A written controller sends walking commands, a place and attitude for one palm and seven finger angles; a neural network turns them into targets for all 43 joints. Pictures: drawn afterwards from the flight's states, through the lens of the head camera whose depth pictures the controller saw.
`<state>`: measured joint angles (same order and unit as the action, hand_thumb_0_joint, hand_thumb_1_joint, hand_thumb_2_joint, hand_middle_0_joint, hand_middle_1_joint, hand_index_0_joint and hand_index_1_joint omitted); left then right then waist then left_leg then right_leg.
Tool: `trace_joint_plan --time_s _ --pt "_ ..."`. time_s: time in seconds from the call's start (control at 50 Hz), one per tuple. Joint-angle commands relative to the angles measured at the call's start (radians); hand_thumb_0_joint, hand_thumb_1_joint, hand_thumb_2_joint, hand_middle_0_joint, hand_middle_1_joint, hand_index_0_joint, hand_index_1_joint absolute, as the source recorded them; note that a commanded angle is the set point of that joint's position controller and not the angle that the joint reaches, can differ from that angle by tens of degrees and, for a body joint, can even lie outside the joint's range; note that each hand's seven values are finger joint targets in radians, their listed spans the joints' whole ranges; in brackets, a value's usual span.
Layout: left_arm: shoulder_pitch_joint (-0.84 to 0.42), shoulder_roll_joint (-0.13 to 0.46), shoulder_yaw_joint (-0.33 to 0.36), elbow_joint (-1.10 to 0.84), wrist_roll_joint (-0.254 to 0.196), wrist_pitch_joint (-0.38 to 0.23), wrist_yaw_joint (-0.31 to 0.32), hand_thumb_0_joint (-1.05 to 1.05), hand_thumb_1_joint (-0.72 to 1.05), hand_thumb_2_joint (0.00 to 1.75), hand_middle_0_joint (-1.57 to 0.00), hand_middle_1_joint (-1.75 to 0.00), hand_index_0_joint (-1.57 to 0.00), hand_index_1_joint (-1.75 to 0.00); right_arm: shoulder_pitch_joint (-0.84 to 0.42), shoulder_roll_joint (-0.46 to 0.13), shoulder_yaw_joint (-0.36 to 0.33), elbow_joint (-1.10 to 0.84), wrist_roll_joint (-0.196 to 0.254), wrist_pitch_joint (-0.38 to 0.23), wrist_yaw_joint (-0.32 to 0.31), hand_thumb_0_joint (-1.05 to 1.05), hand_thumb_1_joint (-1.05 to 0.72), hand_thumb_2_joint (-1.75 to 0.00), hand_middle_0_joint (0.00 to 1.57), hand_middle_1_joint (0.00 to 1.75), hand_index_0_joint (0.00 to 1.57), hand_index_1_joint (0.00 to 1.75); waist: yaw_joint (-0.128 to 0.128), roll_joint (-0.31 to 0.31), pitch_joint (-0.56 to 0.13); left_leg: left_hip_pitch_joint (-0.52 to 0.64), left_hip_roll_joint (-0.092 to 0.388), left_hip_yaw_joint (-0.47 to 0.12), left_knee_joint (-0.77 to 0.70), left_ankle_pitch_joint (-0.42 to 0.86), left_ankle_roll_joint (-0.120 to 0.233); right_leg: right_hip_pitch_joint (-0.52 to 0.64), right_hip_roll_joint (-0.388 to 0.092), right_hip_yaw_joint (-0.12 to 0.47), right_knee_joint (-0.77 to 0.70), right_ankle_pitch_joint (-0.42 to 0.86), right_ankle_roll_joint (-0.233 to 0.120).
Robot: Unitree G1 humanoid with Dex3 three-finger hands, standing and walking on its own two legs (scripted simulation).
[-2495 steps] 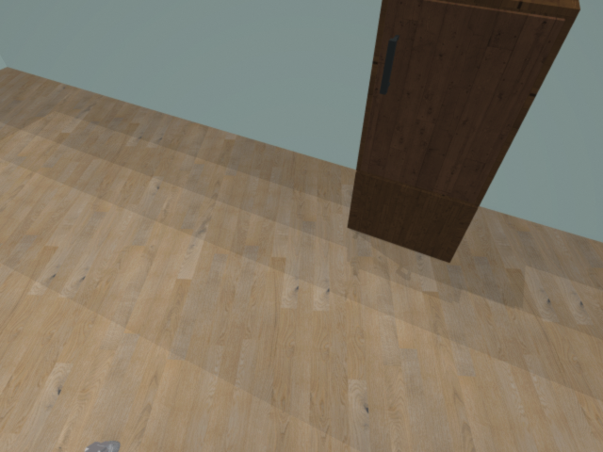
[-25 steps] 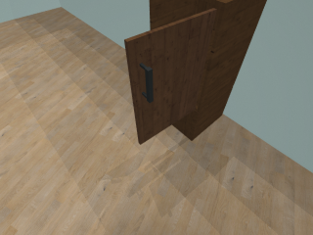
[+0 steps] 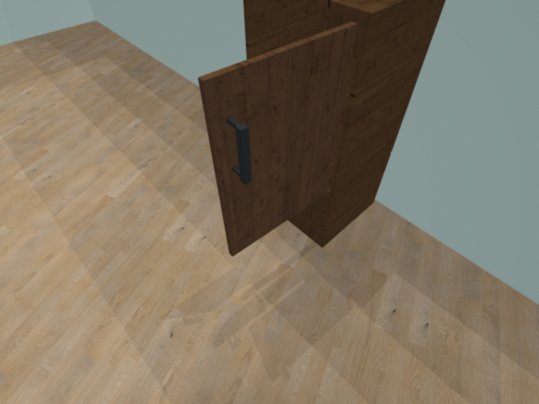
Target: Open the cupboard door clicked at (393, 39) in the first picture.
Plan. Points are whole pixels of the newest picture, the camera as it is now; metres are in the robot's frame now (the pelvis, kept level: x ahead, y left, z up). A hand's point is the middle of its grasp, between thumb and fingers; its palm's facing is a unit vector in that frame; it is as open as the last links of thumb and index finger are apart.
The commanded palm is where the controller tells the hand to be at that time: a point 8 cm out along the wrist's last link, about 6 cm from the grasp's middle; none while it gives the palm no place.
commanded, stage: look to check the result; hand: left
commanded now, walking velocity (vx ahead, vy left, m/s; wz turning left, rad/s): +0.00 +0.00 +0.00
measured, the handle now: (238, 151) +0.61 +0.10 +0.01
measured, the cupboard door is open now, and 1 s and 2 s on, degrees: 86 86 86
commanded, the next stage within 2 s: stand and wait in 0.52 s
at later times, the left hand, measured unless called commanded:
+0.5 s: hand out of the picture +0.02 +0.17 -0.17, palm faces +0.03 -0.97 -0.22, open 7.4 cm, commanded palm none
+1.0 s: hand out of the picture +0.04 +0.18 -0.17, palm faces +0.01 -0.97 -0.25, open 7.4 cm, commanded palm none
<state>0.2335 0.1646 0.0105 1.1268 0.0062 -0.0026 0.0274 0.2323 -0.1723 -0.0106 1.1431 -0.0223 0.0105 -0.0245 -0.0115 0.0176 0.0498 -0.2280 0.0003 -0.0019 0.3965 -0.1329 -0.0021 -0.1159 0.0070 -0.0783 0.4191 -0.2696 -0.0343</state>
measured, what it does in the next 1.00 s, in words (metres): stands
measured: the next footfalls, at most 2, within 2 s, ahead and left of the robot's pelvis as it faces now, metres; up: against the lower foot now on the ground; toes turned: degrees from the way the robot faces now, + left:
none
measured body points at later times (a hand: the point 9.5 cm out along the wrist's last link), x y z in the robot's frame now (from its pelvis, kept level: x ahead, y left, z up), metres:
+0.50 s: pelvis +0.01 -0.01 +0.00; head +0.03 -0.02 +0.45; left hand +0.02 +0.22 -0.15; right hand +0.04 -0.25 -0.16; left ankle +0.05 +0.12 -0.74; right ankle -0.02 -0.09 -0.74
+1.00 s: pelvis +0.02 -0.01 +0.00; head +0.04 -0.02 +0.45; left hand +0.04 +0.24 -0.15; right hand +0.05 -0.26 -0.16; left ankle +0.05 +0.12 -0.74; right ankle -0.02 -0.09 -0.74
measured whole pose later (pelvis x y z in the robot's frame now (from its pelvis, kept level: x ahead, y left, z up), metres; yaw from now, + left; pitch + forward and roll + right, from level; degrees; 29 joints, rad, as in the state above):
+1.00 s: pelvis +0.02 -0.01 +0.00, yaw -1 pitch -2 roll +0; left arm 0.22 0.20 0.01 1.13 0.00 -0.01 0.03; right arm 0.19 -0.21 -0.01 1.15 -0.02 0.01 -0.03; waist 0.00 0.02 0.06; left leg -0.18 0.02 0.00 0.36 -0.15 -0.02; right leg -0.06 0.03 -0.07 0.36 -0.27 -0.05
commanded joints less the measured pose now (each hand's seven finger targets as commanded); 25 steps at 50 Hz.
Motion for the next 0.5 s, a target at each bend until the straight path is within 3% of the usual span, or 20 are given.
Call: trace_joint_plan --time_s 0.0,0.48 --pt "0.056 0.135 0.028 -0.021 0.000 -0.013 0.006 0.00 0.90 0.90 -0.20 -0.30 -0.20 -0.30 0.028 -0.101 -0.013 -0.030 0.001 -0.008 -0.009 0.00 -0.90 -0.90 0.20 0.30 0.20 0.30 0.003 -0.014 0.025 0.052 0.088 -0.075 -0.037 0.075 0.027 -0.092 -0.122 0.107 -0.131 0.054 -0.018" --pt "0.065 0.146 0.028 -0.014 -0.001 -0.018 0.008 0.00 0.90 0.90 -0.20 -0.30 -0.20 -0.30 -0.001 -0.126 -0.014 -0.031 0.003 -0.009 -0.015 0.00 -0.90 -0.90 0.20 0.30 0.20 0.30 0.008 -0.016 0.014 0.084 0.094 -0.066 -0.030 0.109 0.025 -0.057 -0.121 0.105 -0.144 0.152 -0.010"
